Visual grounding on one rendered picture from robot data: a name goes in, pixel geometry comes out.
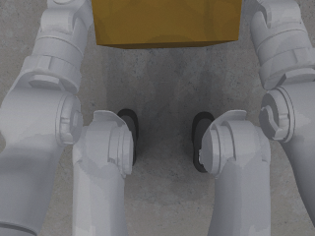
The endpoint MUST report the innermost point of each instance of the robot left forearm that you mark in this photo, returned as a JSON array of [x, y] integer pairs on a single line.
[[58, 50]]

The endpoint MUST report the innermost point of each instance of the right robot shin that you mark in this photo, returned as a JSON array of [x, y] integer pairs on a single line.
[[237, 115]]

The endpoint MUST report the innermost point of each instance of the right robot upper arm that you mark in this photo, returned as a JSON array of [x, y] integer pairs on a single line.
[[287, 115]]

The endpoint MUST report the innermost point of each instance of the robot right foot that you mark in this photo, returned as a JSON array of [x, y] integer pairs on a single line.
[[201, 123]]

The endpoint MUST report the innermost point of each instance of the left robot upper arm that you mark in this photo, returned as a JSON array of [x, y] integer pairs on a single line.
[[37, 124]]

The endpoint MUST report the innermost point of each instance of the robot right forearm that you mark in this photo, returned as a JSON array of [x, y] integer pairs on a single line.
[[281, 42]]

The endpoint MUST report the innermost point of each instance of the carton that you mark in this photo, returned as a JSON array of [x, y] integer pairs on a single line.
[[149, 24]]

